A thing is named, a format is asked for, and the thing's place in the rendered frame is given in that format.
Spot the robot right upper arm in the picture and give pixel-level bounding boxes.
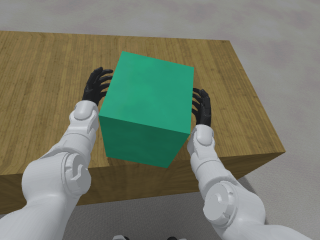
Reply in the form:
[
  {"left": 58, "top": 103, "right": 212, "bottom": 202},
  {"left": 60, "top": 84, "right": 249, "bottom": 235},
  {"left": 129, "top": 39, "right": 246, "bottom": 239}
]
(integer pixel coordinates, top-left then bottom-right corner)
[{"left": 203, "top": 182, "right": 312, "bottom": 240}]

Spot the carton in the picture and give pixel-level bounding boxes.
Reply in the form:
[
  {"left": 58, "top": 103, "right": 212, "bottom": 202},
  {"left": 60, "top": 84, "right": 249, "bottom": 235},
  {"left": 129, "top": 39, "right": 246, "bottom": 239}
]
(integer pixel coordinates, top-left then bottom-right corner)
[{"left": 98, "top": 51, "right": 194, "bottom": 168}]

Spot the robot left upper arm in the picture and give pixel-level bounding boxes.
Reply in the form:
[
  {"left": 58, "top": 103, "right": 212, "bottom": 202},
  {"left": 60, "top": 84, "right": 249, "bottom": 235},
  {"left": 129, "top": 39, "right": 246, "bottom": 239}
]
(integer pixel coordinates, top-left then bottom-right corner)
[{"left": 0, "top": 152, "right": 92, "bottom": 240}]

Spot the pedestal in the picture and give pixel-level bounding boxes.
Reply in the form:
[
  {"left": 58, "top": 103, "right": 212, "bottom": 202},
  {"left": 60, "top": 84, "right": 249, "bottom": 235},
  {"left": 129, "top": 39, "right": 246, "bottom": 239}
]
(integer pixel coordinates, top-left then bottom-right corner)
[{"left": 0, "top": 30, "right": 286, "bottom": 215}]

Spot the right robot forearm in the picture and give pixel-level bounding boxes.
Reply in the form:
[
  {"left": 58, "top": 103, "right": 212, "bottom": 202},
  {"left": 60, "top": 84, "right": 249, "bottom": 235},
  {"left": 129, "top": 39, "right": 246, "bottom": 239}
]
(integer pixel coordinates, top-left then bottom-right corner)
[{"left": 187, "top": 124, "right": 248, "bottom": 201}]

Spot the left robot hand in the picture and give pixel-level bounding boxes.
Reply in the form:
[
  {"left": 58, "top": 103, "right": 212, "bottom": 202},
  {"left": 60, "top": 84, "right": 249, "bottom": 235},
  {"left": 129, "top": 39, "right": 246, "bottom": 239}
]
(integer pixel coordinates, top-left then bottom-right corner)
[{"left": 82, "top": 66, "right": 113, "bottom": 106}]

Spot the left robot forearm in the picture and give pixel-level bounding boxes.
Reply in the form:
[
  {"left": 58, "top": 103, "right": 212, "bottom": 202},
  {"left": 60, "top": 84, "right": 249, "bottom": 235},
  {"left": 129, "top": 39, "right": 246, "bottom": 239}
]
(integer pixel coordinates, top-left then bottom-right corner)
[{"left": 21, "top": 100, "right": 99, "bottom": 199}]

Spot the right robot hand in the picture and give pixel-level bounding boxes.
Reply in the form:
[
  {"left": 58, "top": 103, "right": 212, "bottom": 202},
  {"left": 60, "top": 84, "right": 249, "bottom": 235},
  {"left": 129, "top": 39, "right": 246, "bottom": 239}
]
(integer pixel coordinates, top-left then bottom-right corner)
[{"left": 191, "top": 88, "right": 212, "bottom": 127}]

